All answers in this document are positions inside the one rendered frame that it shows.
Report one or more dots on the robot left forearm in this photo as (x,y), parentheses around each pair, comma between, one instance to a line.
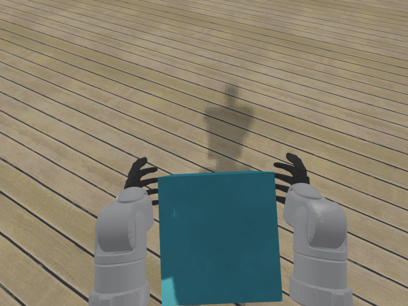
(120,250)

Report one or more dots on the right robot hand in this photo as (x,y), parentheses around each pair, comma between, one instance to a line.
(298,171)

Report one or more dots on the left robot hand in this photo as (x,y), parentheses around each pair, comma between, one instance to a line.
(135,175)

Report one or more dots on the robot right forearm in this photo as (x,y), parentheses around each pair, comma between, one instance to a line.
(320,248)

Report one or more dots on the carton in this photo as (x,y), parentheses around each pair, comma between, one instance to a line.
(219,240)

